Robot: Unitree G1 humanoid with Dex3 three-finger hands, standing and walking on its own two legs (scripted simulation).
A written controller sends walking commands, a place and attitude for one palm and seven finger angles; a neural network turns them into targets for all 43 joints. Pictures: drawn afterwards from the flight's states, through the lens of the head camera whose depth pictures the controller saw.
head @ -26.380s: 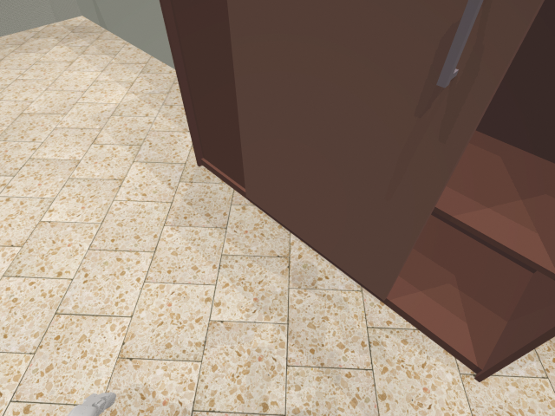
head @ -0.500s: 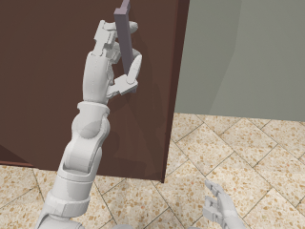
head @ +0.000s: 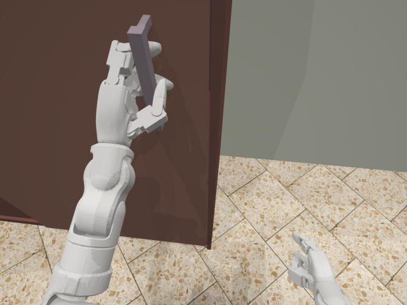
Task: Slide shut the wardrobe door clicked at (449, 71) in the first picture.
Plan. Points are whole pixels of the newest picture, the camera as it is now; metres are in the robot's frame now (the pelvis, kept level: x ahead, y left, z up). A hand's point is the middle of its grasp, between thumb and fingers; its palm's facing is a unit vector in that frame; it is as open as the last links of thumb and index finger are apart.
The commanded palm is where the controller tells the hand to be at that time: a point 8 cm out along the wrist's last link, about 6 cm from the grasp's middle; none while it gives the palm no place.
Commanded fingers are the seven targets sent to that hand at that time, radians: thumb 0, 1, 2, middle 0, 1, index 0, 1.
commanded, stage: stop walking and hold the door there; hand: left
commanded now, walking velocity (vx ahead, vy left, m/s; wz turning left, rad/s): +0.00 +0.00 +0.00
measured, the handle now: (152, 79) +0.40 +0.11 +0.24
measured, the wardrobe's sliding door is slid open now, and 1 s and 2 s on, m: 0.00 0.00 0.00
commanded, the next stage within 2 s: loosen the grip on the handle in 0.06 s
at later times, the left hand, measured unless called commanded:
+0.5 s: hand (164, 105) +0.35 +0.09 +0.22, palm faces +0.10 -0.99 -0.04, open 12.4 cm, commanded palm +0.33 +0.13 +0.21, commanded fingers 0.00 -0.55 0.20 -0.34 -1.27 -0.34 -1.27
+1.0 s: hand (158, 112) +0.35 +0.10 +0.22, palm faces -0.06 -0.99 -0.10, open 15.5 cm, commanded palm +0.33 +0.16 +0.22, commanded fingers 0.00 -0.55 0.20 -0.25 -1.15 -0.25 -1.15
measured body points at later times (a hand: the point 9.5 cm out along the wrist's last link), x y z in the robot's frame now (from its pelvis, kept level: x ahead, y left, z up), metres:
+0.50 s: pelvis -0.03 -0.05 -0.01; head -0.04 -0.07 +0.44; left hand +0.34 +0.14 +0.23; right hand +0.11 -0.28 -0.11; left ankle -0.01 +0.11 -0.73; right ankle +0.01 -0.10 -0.73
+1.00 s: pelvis -0.01 -0.01 +0.00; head +0.00 -0.03 +0.45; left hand +0.34 +0.15 +0.22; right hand +0.16 -0.25 -0.09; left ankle -0.01 +0.11 -0.73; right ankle +0.01 -0.10 -0.74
